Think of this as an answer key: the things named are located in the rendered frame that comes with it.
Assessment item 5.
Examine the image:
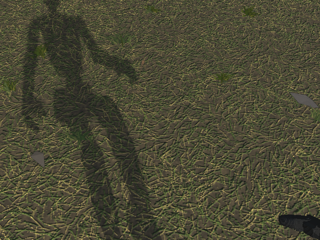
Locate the robot right hand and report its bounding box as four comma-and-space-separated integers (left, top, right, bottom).
278, 214, 320, 240

